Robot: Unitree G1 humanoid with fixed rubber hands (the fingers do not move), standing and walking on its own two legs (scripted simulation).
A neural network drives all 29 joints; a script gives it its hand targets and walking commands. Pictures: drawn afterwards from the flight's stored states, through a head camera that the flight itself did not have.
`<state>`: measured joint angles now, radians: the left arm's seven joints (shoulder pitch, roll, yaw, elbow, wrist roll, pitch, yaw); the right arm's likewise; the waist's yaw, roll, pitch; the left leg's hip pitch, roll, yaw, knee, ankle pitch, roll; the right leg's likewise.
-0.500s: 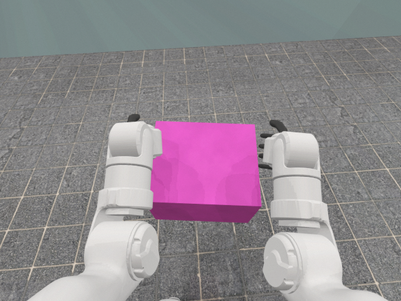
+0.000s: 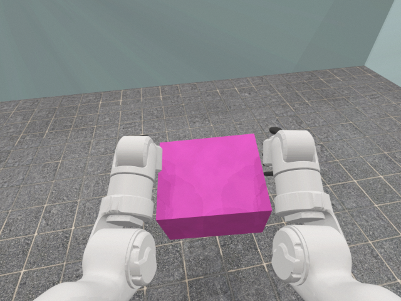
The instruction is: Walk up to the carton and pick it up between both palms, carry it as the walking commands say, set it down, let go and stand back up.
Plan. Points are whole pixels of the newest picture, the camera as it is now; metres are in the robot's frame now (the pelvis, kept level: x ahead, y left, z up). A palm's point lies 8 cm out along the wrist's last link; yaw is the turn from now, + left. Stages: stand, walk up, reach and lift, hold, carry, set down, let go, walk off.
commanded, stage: carry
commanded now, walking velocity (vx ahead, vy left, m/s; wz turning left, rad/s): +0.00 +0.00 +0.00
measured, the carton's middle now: (211, 187) +0.37 -0.01 +0.04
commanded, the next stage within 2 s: none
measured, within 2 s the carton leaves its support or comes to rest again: neither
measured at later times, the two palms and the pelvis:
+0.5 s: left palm (148, 162) +0.37 +0.12 +0.13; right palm (284, 163) +0.37 -0.16 +0.12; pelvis +0.01 -0.01 +0.00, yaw +0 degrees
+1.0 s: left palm (155, 159) +0.38 +0.10 +0.13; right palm (292, 159) +0.38 -0.18 +0.13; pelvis +0.02 -0.03 +0.00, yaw +0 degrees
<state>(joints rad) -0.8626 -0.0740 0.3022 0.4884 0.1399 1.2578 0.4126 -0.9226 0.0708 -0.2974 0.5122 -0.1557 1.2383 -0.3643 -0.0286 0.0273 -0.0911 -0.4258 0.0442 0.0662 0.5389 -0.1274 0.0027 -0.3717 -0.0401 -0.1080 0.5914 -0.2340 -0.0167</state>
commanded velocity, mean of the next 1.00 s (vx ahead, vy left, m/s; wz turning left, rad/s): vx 0.00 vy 0.00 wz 0.00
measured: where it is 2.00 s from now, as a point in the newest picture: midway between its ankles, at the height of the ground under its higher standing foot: outside the picture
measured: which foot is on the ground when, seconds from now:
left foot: down 0.00-1.00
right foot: down 0.00-1.00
